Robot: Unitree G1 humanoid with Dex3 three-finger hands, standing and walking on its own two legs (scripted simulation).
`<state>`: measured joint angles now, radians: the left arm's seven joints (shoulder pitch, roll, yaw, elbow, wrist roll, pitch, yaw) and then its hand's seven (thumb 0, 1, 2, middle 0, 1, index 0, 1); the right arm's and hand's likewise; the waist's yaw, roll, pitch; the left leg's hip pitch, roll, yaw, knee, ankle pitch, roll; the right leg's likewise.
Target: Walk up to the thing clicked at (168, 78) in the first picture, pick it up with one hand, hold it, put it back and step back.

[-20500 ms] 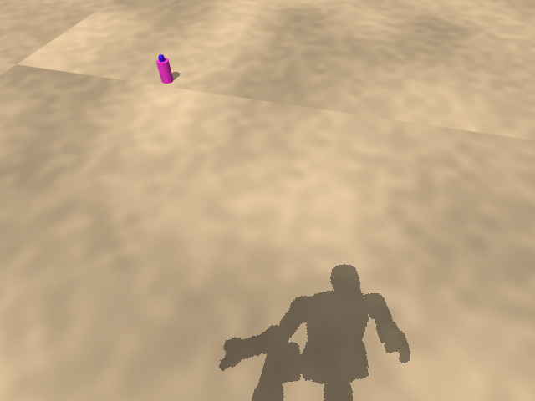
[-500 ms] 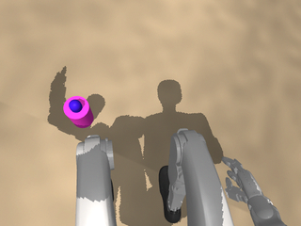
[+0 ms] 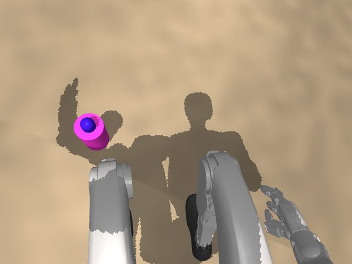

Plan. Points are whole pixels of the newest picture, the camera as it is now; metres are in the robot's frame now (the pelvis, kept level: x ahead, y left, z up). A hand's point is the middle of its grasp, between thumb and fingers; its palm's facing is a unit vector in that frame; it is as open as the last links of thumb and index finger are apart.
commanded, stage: go down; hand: left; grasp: from the side
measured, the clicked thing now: (92, 131) +0.44 +0.22 -0.28
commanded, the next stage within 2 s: approach in 0.34 s
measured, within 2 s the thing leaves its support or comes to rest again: neither
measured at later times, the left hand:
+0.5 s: hand out of the picture +0.36 +0.39 +0.02, palm faces +0.04 -0.99 -0.09, open 17.4 cm
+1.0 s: hand (44, 139) +0.39 +0.31 -0.18, palm faces -0.01 -1.00 +0.04, open 17.5 cm
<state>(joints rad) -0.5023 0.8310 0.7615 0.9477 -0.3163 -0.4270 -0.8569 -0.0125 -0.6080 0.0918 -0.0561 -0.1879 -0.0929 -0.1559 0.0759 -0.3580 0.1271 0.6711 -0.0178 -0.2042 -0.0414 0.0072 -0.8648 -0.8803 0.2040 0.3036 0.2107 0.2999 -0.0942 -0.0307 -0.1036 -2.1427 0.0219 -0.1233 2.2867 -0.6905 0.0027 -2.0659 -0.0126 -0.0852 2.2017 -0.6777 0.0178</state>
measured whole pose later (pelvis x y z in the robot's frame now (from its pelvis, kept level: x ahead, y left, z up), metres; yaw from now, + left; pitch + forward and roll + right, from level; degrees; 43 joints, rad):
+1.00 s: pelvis +0.00 +0.00 -0.06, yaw -4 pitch +23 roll -11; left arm -0.55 0.79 0.70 1.22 -0.29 -0.78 -0.75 -0.01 -0.61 0.08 -0.03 -0.18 -0.07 -0.15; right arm -0.04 -0.37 0.27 0.65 -0.16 -0.17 0.04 0.01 -0.86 -0.88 0.20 0.30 0.21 0.30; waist -0.19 -0.16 0.12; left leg -2.24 0.02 -0.21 2.52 -0.71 -0.01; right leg -2.15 0.02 -0.15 2.38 -0.66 0.02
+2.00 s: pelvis -0.02 +0.02 -0.09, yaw -9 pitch +12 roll -17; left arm -0.58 0.75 0.38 1.40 -0.17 -1.12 -0.20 -0.01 -0.60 0.03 -0.03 -0.05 -0.06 -0.03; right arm -0.16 -0.37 0.48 0.59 -0.34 -0.04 0.14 0.00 -0.90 -0.89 0.20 0.30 0.21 0.30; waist -0.22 -0.25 0.26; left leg -2.21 0.01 -0.35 2.66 -0.70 0.00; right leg -2.05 0.06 -0.25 2.40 -0.61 0.06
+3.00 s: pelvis -0.02 +0.02 -0.09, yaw -10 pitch +12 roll -18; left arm -0.61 0.79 0.37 1.39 -0.13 -1.11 -0.09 0.00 -0.09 0.56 -0.52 -0.56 -0.59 -0.55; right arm -0.17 -0.37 0.50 0.58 -0.35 0.00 0.15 0.00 -0.89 -0.89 0.20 0.30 0.21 0.30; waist -0.22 -0.27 0.29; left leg -2.21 0.01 -0.37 2.66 -0.71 0.00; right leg -2.04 0.07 -0.27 2.39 -0.61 0.07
